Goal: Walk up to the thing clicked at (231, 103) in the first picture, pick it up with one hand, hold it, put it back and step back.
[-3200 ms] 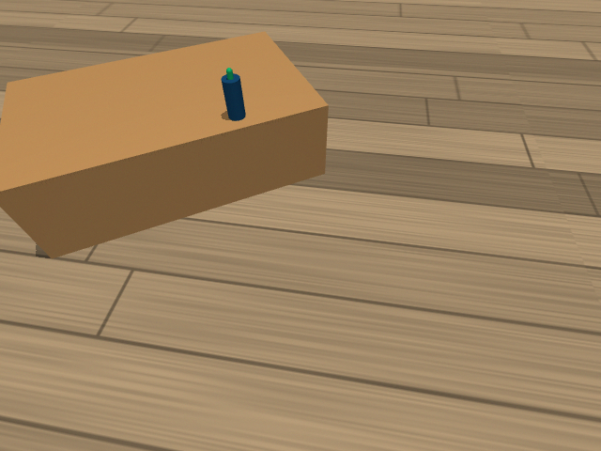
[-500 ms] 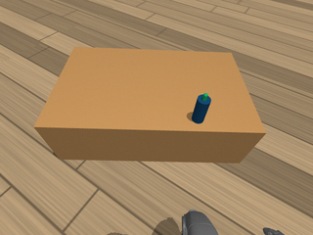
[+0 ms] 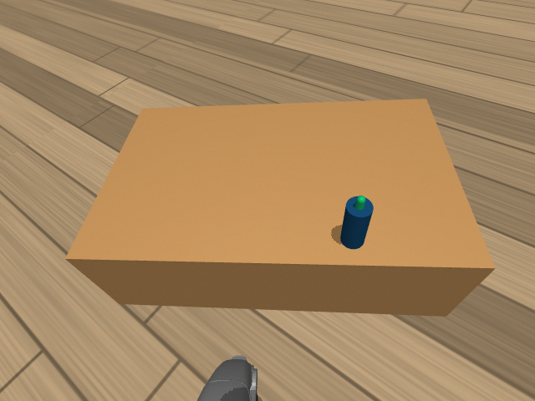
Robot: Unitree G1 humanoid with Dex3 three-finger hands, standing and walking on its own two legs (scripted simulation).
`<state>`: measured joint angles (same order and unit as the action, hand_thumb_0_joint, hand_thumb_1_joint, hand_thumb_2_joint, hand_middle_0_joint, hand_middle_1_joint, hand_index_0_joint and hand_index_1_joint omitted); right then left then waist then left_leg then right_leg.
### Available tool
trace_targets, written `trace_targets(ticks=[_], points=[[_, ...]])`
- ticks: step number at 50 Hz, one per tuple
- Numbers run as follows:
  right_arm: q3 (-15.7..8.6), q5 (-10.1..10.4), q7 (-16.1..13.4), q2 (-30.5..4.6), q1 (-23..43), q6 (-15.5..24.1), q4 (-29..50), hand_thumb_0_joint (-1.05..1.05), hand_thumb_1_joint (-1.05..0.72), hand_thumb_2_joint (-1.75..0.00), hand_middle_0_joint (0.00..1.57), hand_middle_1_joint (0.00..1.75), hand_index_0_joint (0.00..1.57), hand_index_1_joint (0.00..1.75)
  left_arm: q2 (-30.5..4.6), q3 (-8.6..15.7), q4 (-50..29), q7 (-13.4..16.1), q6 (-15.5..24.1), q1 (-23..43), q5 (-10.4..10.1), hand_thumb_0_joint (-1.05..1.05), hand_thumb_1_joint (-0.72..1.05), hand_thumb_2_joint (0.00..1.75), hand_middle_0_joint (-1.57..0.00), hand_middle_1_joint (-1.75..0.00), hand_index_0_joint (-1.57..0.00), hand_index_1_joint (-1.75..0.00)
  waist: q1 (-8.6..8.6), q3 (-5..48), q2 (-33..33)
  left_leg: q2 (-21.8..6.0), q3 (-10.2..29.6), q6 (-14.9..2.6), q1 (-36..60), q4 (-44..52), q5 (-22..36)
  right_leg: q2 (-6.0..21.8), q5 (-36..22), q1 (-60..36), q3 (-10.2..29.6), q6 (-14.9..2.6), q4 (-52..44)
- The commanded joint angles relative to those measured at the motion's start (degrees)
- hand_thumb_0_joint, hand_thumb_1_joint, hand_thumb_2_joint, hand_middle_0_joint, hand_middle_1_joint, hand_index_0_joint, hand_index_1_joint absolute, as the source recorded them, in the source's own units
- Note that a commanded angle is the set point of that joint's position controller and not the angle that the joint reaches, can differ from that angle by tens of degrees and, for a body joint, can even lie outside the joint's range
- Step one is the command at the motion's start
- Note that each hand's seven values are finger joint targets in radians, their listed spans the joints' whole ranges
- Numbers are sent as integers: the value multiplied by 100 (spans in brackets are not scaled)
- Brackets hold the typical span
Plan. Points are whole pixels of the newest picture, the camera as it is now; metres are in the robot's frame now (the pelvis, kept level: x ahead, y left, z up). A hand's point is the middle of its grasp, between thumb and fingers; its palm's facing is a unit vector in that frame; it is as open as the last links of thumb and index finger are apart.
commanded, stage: walk up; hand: right
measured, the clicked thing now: (356, 220) +0.59 -0.18 -0.28
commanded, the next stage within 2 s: none
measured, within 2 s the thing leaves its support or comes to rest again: neither
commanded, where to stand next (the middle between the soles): +0.20 +0.03 m, yaw -2 degrees
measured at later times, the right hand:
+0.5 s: hand (413, 344) +0.22 -0.21 -0.14, palm faces -0.06 +0.93 -0.37, open 7.4 cm
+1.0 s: hand (426, 399) +0.14 -0.22 -0.16, palm faces -0.01 +0.94 -0.35, open 7.4 cm
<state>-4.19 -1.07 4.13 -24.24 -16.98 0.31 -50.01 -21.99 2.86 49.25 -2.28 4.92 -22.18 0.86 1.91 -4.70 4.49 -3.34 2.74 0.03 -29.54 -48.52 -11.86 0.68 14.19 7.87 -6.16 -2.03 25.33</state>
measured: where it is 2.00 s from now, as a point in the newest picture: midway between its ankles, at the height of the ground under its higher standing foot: outside the picture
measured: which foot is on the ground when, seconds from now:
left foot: up 0.00-0.16, down 0.18-1.00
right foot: down 0.00-0.22, up 0.24-0.56, down 0.58-1.00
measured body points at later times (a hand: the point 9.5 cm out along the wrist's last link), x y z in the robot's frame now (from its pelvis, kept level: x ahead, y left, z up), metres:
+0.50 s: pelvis +0.11 +0.04 -0.01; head +0.14 +0.06 +0.44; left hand +0.15 +0.37 -0.13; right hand +0.22 -0.26 -0.11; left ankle +0.15 +0.15 -0.74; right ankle +0.16 -0.10 -0.71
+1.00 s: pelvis +0.09 +0.05 -0.01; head +0.10 +0.05 +0.44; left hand +0.21 +0.34 -0.13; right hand +0.14 -0.26 -0.14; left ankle +0.10 +0.18 -0.74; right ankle +0.16 -0.09 -0.74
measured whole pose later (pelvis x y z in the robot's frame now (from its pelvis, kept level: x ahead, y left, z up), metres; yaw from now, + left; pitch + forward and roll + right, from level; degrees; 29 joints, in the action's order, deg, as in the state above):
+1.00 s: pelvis +0.09 +0.05 -0.01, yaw -1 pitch -3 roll +1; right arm -0.7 -1.1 1.1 -20.9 -11.2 0.3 -61.0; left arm -20.4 0.8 57.8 -1.1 0.3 -6.7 0.8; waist 0.1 -2.8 -1.4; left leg -1.2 -0.5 1.2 -11.0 -31.4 -17.6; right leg 2.4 11.4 18.3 0.2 0.4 31.9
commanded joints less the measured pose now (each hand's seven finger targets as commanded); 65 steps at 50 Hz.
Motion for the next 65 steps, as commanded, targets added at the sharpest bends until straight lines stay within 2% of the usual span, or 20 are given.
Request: trace_targets(ticks=[1, 5, 8, 9, 11, 12, 16, 26, 28, 29, 30, 31, 32, 35, 40, 42, 44, 48, 52, 65], points=[[-266, -67, 4, -893, 590, 181, 633, 0, -90, -90, 20, 30, 20, 30, -1730, 516, -435, 166, 172, -254, -25, 0, 90, 90, -20, -30, -20, -30, 212, -262, -1009, -239, -21, -4, -318, 739, 65, 1611, 478, -35, 1309, -881, -1216], [-220, -77, -34, -796, 652, 225, 626, 0, -90, -90, 20, 30, 20, 30, -1702, 418, -495, 227, 134, -83, -54, 0, 90, 90, -20, -30, -20, -30, 105, -91, -975, -110, -329, -111, 404, 1153, -107, 1633, -1408, 127, 981, -957, -453], [-238, -51, -110, -825, 17, 312, 472, 0, -90, -90, 20, 30, 20, 30, -1649, 333, -541, 254, 55, 40, -93, 0, 90, 90, -20, -30, -20, -30, -299, 380, -657, 209, -553, -367, 1778, 2104, 398, 1263, -2531, 292, 547, -620, 987], [-346, -87, -173, -1171, -545, 361, 305, 0, -90, -90, 20, 30, 20, 30, -1352, 220, -587, 253, 44, -139, -126, 0, 90, 90, -20, -30, -20, -30, -503, 871, 135, 10, -129, -586, 2733, 2323, 439, 846, -2219, 662, 291, -364, 2245], [-511, 41, -288, -1810, -719, 354, 474, 0, -90, -90, 20, 30, 20, 30, -1123, 183, -545, 298, -41, -492, -172, 0, 90, 90, -20, -30, -20, -30, -489, 1155, 1022, -2013, 2947, -1599, 3679, 2848, 999, -199, 1854, 2574, 226, 13, 3869], [-530, 158, -282, -1747, -654, 321, 420, 0, -90, -90, 20, 30, 20, 30, -1433, 227, -415, 353, -115, -242, -102, 0, 90, 90, -20, -30, -20, -30, -498, 854, 642, -2170, 3007, -1903, 3211, 2883, 847, 123, 2010, 2551, 640, -46, 4289], [-258, 136, -365, -1219, 207, 326, 647, 0, -90, -90, 20, 30, 20, 30, -1290, 201, -175, 245, -194, -406, -166, 0, 90, 90, -20, -30, -20, -30, -84, 143, 390, -1042, 607, -1065, 1671, 2856, 1614, 289, 982, 1840, 909, -21, 3657], [-160, 90, -397, -1131, 656, 112, 710, 0, -90, -90, 20, 30, 20, 30, -1020, 178, 107, 387, -191, 57, -95, 0, 90, 90, -20, -30, -20, -30, -99, 572, 499, -1113, 230, -1291, 1486, 1818, 2859, 118, 142, 923, 380, 180, 1558], [-99, 198, -403, -980, 885, 43, 692, 0, -90, -90, 20, 30, 20, 30, -1136, 223, 230, 406, -124, -104, -41, 0, 90, 90, -20, -30, -20, -30, 119, 853, 27, -891, 125, -895, 1357, 1140, 1772, 88, -746, 205, 509, 64, 342], [-19, 242, -405, -697, 763, 15, 677, 0, -90, -90, 20, 30, 20, 30, -1459, 289, 203, 417, -79, 73, 24, 0, 90, 90, -20, -30, -20, -30, 70, 880, -790, -557, -50, -530, 1000, 654, 749, 640, -1241, 42, 1338, -115, 40], [77, 247, -398, -444, 670, -21, 657, 0, -90, -90, 20, 30, 20, 30, -1706, 307, 40, 413, -32, 438, 64, 0, 90, 90, -20, -30, -20, -30, -129, 762, -1498, 15, -336, -188, 658, 259, -668, 1660, -1534, 230, 2850, -525, -365], [20, 209, -448, -639, 675, -91, 526, 0, -90, -90, 20, 30, 20, 30, -1768, 275, -30, 389, -63, 911, 27, 0, 90, 90, -20, -30, -20, -30, -171, 600, -1480, 182, -215, -169, 809, -104, -2107, 2145, -1490, 734, 3071, -1183, -498], [-39, 168, -474, -821, 648, -105, 363, 0, -90, -90, 20, 30, 20, 30, -1787, 267, -56, 390, -90, 1062, 21, 0, 90, 90, -20, -30, -20, -30, -136, 515, -1510, 73, -124, -172, 1111, -245, -2278, 2153, -1615, 1091, 3166, -1339, -334], [-36, 224, -411, -792, 789, -92, 110, 0, -90, -90, 20, 30, 20, 30, -1430, 155, 48, 397, -114, 1129, 40, 0, 90, 90, -20, -30, -20, -30, -152, 440, -1552, 122, -77, -185, 1032, 162, -1870, 1381, -1166, 890, 2170, -790, -279], [25, 95, -428, -717, 532, 41, -360, 0, -90, -90, 20, 30, 20, 30, -1378, 155, 102, 333, -249, 1405, 31, 0, 90, 90, -20, -30, -20, -30, -213, 969, -1535, 325, -394, -52, 1739, 1959, -751, 1031, -707, 552, 1642, -535, 153], [-16, 17, -477, -875, 460, 139, -508, 0, -90, -90, 20, 30, 20, 30, -1141, 93, 96, 288, -298, 1505, -21, 0, 90, 90, -20, -30, -20, -30, -247, 1153, -1247, -24, 47, -169, 2307, 2437, -223, 977, -679, 853, 1477, -281, 378], [3, 37, -446, -1115, 1192, 181, -449, 0, -90, -90, 20, 30, 20, 30, -1065, 85, 358, 262, -342, 1497, -71, 0, 90, 90, -20, -30, -20, -30, 64, 648, -526, -572, 746, -440, 1353, 2623, -1159, 442, 654, 716, 1050, 41, 162], [130, -11, -398, -916, 997, 196, -725, 0, -90, -90, 20, 30, 20, 30, -1193, 119, 551, 207, -324, 1770, -25, 0, 90, 90, -20, -30, -20, -30, -41, 155, -360, -172, 323, -265, 911, 2797, -1608, 660, 1307, 643, 1467, -121, -310], [121, -20, -387, -1006, 1196, 236, -856, 0, -90, -90, 20, 30, 20, 30, -1086, 81, 787, 166, -348, 1753, -49, 0, 90, 90, -20, -30, -20, -30, 36, -32, 3, -403, 631, -268, 765, 3352, -1861, 411, 700, 416, 1091, -23, -232], [124, 62, -466, -958, 1097, 246, -1035, 0, -90, -90, 20, 30, 20, 30, -1050, 8, 1227, 162, -292, 1871, -58, 0, 90, 90, -20, -30, -20, -30, -145, 608, -372, -332, 186, -207, 1867, 2953, 209, 642, -1036, -45, 1078, 35, -484]])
